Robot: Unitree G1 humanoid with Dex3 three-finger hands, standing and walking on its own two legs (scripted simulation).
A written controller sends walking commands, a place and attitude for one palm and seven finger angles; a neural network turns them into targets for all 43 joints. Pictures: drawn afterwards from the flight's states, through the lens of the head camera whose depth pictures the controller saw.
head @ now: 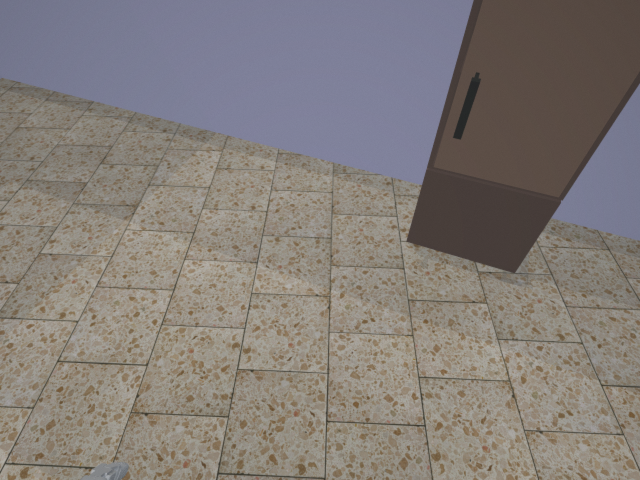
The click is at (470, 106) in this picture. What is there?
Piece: cupboard door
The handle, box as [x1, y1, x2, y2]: [453, 72, 480, 139]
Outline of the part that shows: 476,72 475,77 472,77 456,126 453,136 460,139 480,80 478,78 479,73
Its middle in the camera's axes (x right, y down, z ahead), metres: +0.42 -0.38 +1.12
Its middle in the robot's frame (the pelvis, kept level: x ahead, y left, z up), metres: +1.10 -0.38 -0.09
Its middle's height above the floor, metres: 0.68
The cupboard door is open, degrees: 0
